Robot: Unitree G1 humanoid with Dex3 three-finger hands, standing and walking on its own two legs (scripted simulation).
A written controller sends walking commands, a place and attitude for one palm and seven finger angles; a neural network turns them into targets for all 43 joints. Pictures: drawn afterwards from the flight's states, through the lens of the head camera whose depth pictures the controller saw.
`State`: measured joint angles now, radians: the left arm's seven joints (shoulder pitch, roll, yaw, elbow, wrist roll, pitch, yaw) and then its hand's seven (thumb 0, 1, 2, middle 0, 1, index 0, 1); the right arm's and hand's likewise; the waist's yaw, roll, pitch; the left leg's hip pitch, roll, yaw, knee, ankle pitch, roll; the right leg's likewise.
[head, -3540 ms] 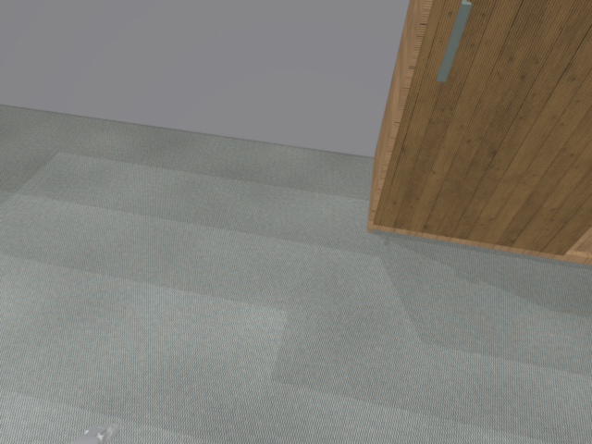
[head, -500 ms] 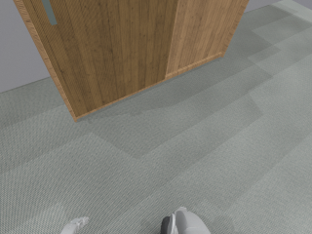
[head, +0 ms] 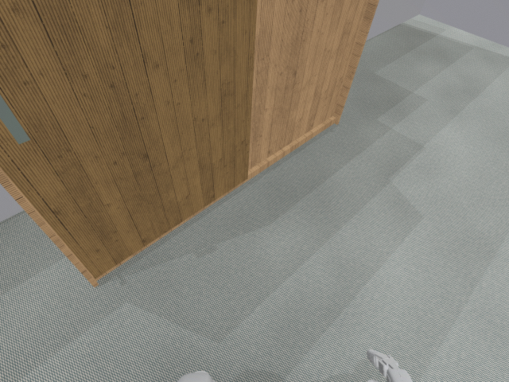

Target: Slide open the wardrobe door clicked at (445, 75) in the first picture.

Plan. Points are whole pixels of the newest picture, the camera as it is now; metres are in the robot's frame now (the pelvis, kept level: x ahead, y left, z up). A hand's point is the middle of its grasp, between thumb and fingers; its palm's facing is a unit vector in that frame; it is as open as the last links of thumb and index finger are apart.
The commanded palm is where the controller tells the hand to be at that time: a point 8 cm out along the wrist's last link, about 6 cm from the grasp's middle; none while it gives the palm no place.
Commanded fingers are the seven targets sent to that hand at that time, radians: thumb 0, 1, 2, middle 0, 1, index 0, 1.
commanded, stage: walk to a spot facing it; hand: left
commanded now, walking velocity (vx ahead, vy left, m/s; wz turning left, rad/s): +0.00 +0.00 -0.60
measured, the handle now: out of the picture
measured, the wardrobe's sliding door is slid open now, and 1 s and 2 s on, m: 0.00 0.00 0.00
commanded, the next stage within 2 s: none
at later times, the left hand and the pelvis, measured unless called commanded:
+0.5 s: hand (208, 285) +0.32 +0.13 -0.16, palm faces -0.35 -0.90 -0.25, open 7.4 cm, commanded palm none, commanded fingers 0.00 0.90 0.90 -0.20 -0.30 -0.20 -0.30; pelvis +0.13 -0.01 -0.01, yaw -20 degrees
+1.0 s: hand (204, 263) +0.37 +0.15 -0.17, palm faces -0.52 -0.83 -0.19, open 7.4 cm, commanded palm none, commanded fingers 0.00 0.90 0.90 -0.20 -0.30 -0.20 -0.30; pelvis +0.18 +0.03 +0.01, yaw -36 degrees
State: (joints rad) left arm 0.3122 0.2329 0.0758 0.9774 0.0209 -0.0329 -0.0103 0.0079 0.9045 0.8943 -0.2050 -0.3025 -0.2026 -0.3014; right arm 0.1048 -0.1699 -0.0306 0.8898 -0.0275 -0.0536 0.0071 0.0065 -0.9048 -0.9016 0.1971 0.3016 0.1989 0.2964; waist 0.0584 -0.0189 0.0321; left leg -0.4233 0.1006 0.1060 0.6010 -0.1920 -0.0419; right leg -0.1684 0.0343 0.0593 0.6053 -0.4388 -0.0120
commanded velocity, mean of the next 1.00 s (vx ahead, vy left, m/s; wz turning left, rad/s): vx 0.00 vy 0.00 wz -0.60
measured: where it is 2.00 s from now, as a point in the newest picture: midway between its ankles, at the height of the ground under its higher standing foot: outside the picture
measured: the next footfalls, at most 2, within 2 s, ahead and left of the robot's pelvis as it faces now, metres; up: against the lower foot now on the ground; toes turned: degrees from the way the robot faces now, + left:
right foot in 0.46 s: +0.19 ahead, -0.14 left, +0.00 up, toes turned -27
left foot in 0.92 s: +0.27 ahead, +0.09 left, +0.00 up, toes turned -28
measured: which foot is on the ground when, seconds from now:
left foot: down 0.00-0.46, up 0.48-0.90, down 0.92-1.00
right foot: down 0.00-0.00, up 0.02-0.44, down 0.46-0.92, up 0.94-1.00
